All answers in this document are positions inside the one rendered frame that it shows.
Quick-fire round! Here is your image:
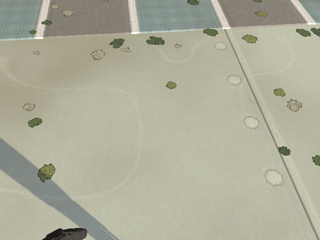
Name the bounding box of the robot left hand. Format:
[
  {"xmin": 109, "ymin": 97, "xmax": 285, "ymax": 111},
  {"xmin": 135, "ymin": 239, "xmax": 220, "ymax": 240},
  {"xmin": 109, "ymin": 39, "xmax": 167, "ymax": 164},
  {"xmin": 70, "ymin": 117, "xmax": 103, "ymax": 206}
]
[{"xmin": 42, "ymin": 228, "xmax": 87, "ymax": 240}]

